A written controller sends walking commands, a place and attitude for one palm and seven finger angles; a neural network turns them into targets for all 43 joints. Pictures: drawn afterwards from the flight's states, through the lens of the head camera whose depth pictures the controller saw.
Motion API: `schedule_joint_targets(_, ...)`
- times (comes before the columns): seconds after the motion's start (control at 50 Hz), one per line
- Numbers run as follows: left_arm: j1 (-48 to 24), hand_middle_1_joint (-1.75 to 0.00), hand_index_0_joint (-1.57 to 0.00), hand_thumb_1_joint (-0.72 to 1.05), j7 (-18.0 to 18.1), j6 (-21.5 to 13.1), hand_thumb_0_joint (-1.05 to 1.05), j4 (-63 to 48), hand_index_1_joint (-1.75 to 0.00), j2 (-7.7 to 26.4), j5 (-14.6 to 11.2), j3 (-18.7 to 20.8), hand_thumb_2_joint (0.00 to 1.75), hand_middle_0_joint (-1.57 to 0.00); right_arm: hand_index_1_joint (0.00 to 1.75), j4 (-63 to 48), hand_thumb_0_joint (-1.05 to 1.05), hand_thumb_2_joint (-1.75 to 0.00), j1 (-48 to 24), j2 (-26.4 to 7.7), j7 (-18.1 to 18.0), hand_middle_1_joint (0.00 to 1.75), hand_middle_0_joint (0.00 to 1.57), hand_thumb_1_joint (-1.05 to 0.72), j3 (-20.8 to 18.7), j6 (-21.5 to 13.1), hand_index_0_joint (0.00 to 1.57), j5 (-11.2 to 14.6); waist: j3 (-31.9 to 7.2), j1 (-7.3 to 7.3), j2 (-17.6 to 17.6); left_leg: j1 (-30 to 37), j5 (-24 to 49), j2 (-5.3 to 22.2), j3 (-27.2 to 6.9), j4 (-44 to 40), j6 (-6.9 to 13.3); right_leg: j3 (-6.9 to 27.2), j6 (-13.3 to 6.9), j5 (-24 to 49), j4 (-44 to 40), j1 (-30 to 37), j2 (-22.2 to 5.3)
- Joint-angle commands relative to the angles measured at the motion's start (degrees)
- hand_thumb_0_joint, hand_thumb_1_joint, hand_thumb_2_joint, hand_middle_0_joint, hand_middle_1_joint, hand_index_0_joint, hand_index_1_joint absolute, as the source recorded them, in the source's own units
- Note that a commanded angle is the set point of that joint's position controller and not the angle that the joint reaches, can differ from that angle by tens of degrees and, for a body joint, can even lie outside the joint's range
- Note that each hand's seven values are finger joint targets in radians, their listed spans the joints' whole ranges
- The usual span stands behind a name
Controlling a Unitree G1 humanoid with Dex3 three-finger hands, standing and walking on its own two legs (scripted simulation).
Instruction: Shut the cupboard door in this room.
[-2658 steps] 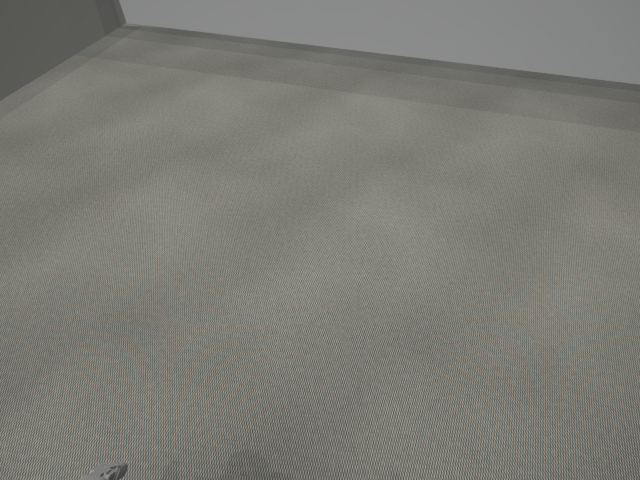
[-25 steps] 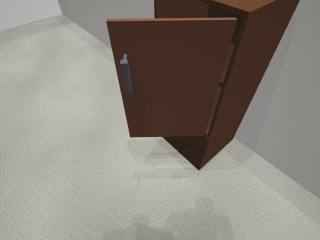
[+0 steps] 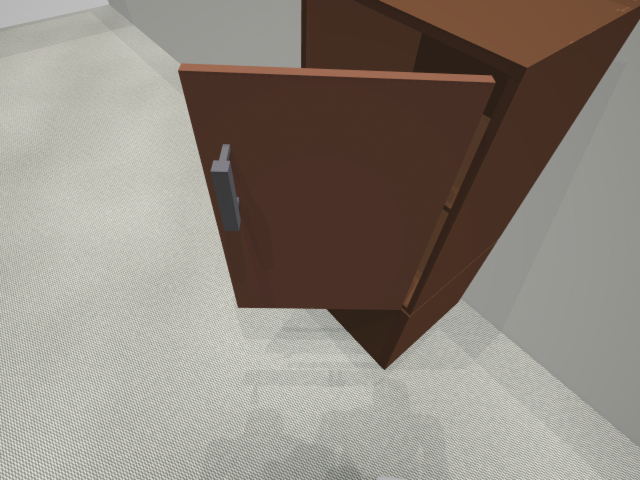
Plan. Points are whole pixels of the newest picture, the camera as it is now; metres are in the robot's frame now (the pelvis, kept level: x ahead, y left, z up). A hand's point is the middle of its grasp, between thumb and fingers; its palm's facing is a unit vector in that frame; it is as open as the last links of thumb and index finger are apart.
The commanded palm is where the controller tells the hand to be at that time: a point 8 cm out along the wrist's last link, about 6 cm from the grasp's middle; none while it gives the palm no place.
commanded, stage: come to a stop and stand still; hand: left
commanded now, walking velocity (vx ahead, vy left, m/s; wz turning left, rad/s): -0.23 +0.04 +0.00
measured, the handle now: (229, 188) +0.50 +0.17 +0.06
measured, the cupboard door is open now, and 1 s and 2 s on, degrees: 50 50 50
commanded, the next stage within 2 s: look again from close up in 1.30 s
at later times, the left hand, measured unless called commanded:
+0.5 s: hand out of the picture +0.11 +0.18 -0.19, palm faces +0.08 -0.98 -0.21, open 7.4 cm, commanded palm none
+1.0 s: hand out of the picture +0.03 +0.12 -0.17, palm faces +0.03 -0.98 -0.18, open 7.4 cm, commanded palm none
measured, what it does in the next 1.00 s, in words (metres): steps on the spot: right foot, then left foot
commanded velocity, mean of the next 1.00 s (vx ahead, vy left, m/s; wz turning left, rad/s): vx -0.07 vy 0.01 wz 0.00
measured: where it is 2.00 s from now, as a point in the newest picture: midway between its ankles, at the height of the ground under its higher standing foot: outside the picture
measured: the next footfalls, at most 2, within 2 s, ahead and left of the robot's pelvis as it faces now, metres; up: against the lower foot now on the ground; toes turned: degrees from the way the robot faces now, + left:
right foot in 0.10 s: +0.11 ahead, -0.16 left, +0.00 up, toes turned -2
left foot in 0.44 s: +0.08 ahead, +0.08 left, +0.00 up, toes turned +4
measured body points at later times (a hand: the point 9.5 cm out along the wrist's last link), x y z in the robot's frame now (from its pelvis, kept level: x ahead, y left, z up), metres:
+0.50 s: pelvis +0.05 -0.01 -0.01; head +0.09 +0.01 +0.44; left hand +0.11 +0.23 -0.17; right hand +0.13 -0.27 -0.14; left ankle +0.04 +0.08 -0.74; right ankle +0.06 -0.15 -0.73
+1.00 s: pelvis +0.03 -0.05 +0.00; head +0.04 -0.05 +0.45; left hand +0.02 +0.17 -0.16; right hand +0.04 -0.29 -0.15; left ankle +0.04 +0.08 -0.74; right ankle -0.01 -0.16 -0.74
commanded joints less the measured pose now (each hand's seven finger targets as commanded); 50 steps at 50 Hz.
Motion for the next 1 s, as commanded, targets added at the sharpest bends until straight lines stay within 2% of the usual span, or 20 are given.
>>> schedule_joint_targets(0.0,4.4,-0.3,-0.2,0.9,0.5,-0.6,0.0,-1.7,-0.3,0.3,-0.2,-0.2,0.9,-0.2,0.3,-1.5,0.0,-0.9,-0.2,-9.3,-0.3,0.3,0.2,-0.9,-2.0,0.3,0.2,0.6,-2.8,1.87,7.9,-4.1,-0.5,10.3,-8.3,-10.5,5.8,-2.0,2.1,9.9,-17.1,11.3,1.1)
schedule_joint_targets(0.04,6.7,-0.3,-0.2,0.9,1.1,-1.0,0.0,-1.1,-0.3,4.0,-0.2,0.1,0.9,-0.2,0.3,-1.0,0.0,-0.9,-1.1,-6.9,0.0,0.3,0.2,-0.9,-1.4,0.6,0.2,1.4,-2.5,3.48,1.8,-5.5,-0.8,4.2,-4.1,-4.2,1.1,3.2,2.0,18.2,-28.0,15.9,-0.9)
schedule_joint_targets(0.08,2.9,-0.3,-0.2,0.9,1.7,-1.3,0.0,-2.1,-0.3,10.2,0.0,0.3,0.9,-0.2,0.3,-0.7,0.0,-0.9,2.6,-4.1,0.8,0.3,0.2,-0.9,-1.1,1.6,0.2,1.9,-1.6,0.3,-4.7,-2.0,-8.8,-1.3,-1.9,-1.1,-2.0,14.4,-2.6,18.8,-33.7,9.5,-11.7)
schedule_joint_targets(0.14,-1.9,-0.3,-0.2,0.9,2.2,-1.5,0.0,-2.6,-0.3,10.1,-0.4,0.4,0.9,-0.2,0.3,1.8,0.0,-0.9,5.3,-4.9,0.6,0.3,0.2,-0.9,-1.6,2.7,0.2,1.6,-1.8,-0.88,-10.6,3.2,-4.9,-0.9,-2.5,1.4,-2.3,14.2,-4.5,29.5,-33.2,7.7,-12.0)
schedule_joint_targets(0.2,0.6,-0.3,-0.2,0.9,3.0,-1.2,0.0,-2.2,-0.3,10.8,-0.4,1.3,0.9,-0.2,0.3,1.2,0.0,-0.9,4.7,-6.8,0.2,0.3,0.2,-0.9,-2.1,2.9,0.2,1.7,-6.0,1.14,-11.5,-2.6,-10.2,-1.4,-3.3,7.2,-3.0,13.6,-6.8,57.8,-27.7,19.7,-14.5)
schedule_joint_targets(0.26,2.6,-0.3,-0.2,0.9,4.0,-0.5,0.0,-2.1,-0.3,11.7,0.2,2.6,0.9,-0.2,0.3,-1.1,0.0,-0.9,0.8,-7.0,-0.3,0.3,0.2,-0.9,-2.6,3.3,0.2,2.0,-7.8,3.62,-11.6,-10.7,-19.5,-3.0,-6.0,18.0,-3.2,15.1,-11.4,73.4,-25.1,27.6,-18.6)
schedule_joint_targets(0.34,-2.2,-0.3,-0.2,0.9,4.0,0.5,0.0,-4.4,-0.3,11.7,0.3,2.9,0.9,-0.2,0.3,-2.0,0.0,-0.9,0.3,-5.9,-0.2,0.3,0.2,-0.9,-2.6,3.8,0.2,2.2,-9.4,1.71,-8.6,-6.4,-13.8,-3.3,-6.6,11.1,-3.4,11.3,-9.9,63.8,-24.0,24.2,-16.1)
schedule_joint_targets(0.38,-4.2,-0.3,-0.2,0.9,3.7,0.8,0.0,-5.1,-0.3,10.8,-0.3,2.6,0.9,-0.2,0.3,-1.2,0.0,-0.9,2.8,-6.0,0.0,0.3,0.2,-0.9,-2.6,3.7,0.2,1.9,-9.1,-0.6,-7.1,3.1,0.9,-2.6,-5.4,-2.1,-3.3,8.6,-6.3,48.9,-21.9,16.9,-12.8)
schedule_joint_targets(0.4,-3.8,-0.3,-0.2,0.9,3.6,1.0,0.0,-5.6,-0.3,8.9,-0.7,2.1,0.9,-0.2,0.3,-1.2,0.0,-0.9,3.7,-8.0,0.1,0.3,0.2,-0.9,-2.7,3.1,0.2,1.4,-9.9,-0.76,-1.6,9.8,13.6,2.0,-7.8,-7.3,-2.1,5.8,-2.9,35.1,-18.8,11.3,-8.7)
schedule_joint_targets(0.42,-1.9,-0.3,-0.2,0.9,3.4,1.5,0.0,-6.4,-0.3,5.7,-0.7,1.3,0.9,-0.2,0.3,-2.7,0.0,-0.9,2.0,-11.9,0.2,0.3,0.2,-0.9,-3.4,2.7,0.2,0.9,-9.1,0.11,11.0,10.4,28.3,13.1,-19.4,-8.9,3.0,0.9,1.2,8.9,-13.2,4.4,-1.5)
schedule_joint_targets(0.44,-2.0,-0.3,-0.2,0.9,3.5,1.9,0.0,-7.0,-0.3,5.3,-0.7,1.1,0.9,-0.2,0.3,-3.6,0.0,-0.9,1.3,-14.2,0.1,0.3,0.2,-0.9,-3.6,2.9,0.2,0.5,-6.7,-0.83,15.0,4.9,33.2,18.5,-21.6,-9.8,8.9,2.4,1.7,-10.1,-3.0,3.7,1.9)
schedule_joint_targets(0.48,-3.5,-0.3,-0.2,0.9,3.4,3.2,0.0,-6.4,-0.3,6.5,-0.5,1.6,0.9,-0.2,0.3,-4.2,0.0,-0.9,-1.7,-12.6,-1.4,0.3,0.2,-0.9,-2.7,2.4,0.2,0.3,-2.8,0.14,12.4,1.2,33.9,15.7,-19.6,-9.6,9.6,8.9,1.7,-7.1,7.9,0.3,2.5)
schedule_joint_targets(0.52,-1.1,-0.3,-0.2,0.9,2.7,2.6,0.0,-5.1,-0.3,6.6,-0.4,1.5,0.9,-0.2,0.3,-5.1,0.0,-0.9,-4.3,-10.2,-1.7,0.3,0.2,-0.9,-1.7,1.8,0.2,0.5,-2.4,1.61,9.6,3.5,32.5,13.0,-15.8,-8.2,9.8,8.2,2.3,-3.3,8.7,-1.0,2.1)
schedule_joint_targets(0.64,-2.5,-0.3,-0.2,0.9,1.7,1.8,0.0,-4.7,-0.3,4.7,-0.6,-0.1,0.9,-0.2,0.3,-2.6,0.0,-0.9,-1.6,-11.1,-1.0,0.3,0.2,-0.9,-2.4,1.8,0.2,0.6,-5.4,-1.15,10.5,9.9,19.4,12.1,-16.2,-9.8,9.0,3.7,2.5,-2.9,-10.5,4.4,1.3)
schedule_joint_targets(0.68,-0.6,-0.3,-0.2,0.9,1.7,1.4,0.0,-3.6,-0.3,4.5,-0.7,-0.4,0.9,-0.2,0.3,-1.6,0.0,-0.9,-1.4,-11.1,-0.8,0.3,0.2,-0.9,-2.6,1.8,0.2,1.0,-5.4,-0.64,10.0,8.9,16.2,10.7,-15.6,-9.2,7.7,2.1,2.2,2.8,-18.4,8.8,1.8)
schedule_joint_targets(0.72,3.3,-0.3,-0.2,0.9,2.0,0.6,0.0,-1.8,-0.3,5.1,-0.6,-0.5,0.9,-0.2,0.3,-0.9,0.0,-0.9,-2.4,-9.8,-0.5,0.3,0.2,-0.9,-2.4,1.7,0.2,1.7,-4.6,1.17,6.5,4.9,11.3,7.3,-13.5,-6.5,4.7,3.4,1.6,13.3,-31.1,15.7,1.2)
schedule_joint_targets(0.76,2.2,-0.3,-0.2,0.9,2.3,-0.4,0.0,-1.3,-0.3,7.4,-0.4,-0.6,0.9,-0.2,0.3,-1.0,0.0,-0.9,-1.9,-6.5,0.0,0.3,0.2,-0.9,-1.9,1.8,0.2,2.2,-2.1,-0.72,0.2,3.4,0.1,1.4,-9.0,-5.4,0.1,11.3,-1.3,15.0,-34.5,12.4,-5.8)
schedule_joint_targets(0.78,1.3,-0.3,-0.2,0.9,2.2,-0.5,0.0,-1.5,-0.3,8.2,-0.5,-0.9,0.9,-0.2,0.3,-0.7,0.0,-0.9,-1.5,-6.1,0.4,0.3,0.2,-0.9,-1.7,1.8,0.2,2.1,-2.5,-1.26,1.6,6.6,1.4,0.3,-8.2,-5.8,-0.5,11.4,-1.8,15.1,-34.0,9.4,-6.5)
schedule_joint_targets(0.82,1.3,-0.3,-0.2,0.9,2.3,-1.4,0.0,-0.5,-0.3,7.0,-0.5,-1.0,0.9,-0.2,0.3,0.8,0.0,-0.9,-0.6,-5.8,0.2,0.3,0.2,-0.9,-1.6,1.7,0.2,1.8,-3.8,-1.3,-7.3,9.0,4.8,0.6,-7.1,-5.1,-0.7,10.4,-1.4,19.9,-33.9,9.9,-4.7)
schedule_joint_targets(0.98,3.3,-0.3,-0.2,0.9,2.7,-1.2,0.0,1.7,-0.3,4.9,-1.1,-1.6,0.9,-0.2,0.3,5.1,0.0,-0.9,1.8,-5.4,0.1,0.3,0.2,-0.9,-0.5,1.5,0.2,1.6,1.6,-0.41,-1.0,7.9,4.9,1.5,-7.5,-8.1,-0.9,9.9,-1.2,12.7,-36.3,9.4,-3.4)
